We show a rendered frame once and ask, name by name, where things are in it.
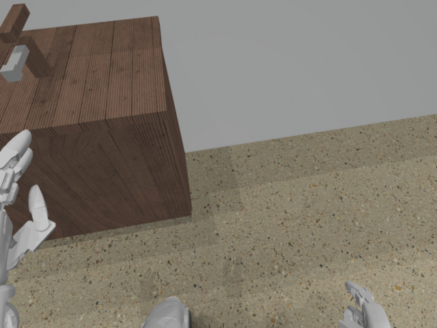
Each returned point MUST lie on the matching counter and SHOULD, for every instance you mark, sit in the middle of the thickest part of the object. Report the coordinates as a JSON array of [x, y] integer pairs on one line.
[[107, 147]]

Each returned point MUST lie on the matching robot left forearm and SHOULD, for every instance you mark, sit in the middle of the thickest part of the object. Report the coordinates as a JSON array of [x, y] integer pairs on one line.
[[9, 316]]

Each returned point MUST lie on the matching left robot thigh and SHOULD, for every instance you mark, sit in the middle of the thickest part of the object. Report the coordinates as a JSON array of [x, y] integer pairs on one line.
[[168, 314]]

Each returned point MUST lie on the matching tap lever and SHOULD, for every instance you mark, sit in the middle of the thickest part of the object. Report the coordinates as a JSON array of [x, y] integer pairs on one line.
[[12, 71]]

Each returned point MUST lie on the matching robot left hand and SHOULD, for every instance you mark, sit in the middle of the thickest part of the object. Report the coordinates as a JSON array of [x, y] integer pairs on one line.
[[15, 158]]

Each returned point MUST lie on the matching robot left shin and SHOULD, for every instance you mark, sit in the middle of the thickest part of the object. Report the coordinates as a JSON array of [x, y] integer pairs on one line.
[[172, 298]]

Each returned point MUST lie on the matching robot right hand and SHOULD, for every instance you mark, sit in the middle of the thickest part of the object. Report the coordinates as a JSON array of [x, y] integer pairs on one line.
[[372, 314]]

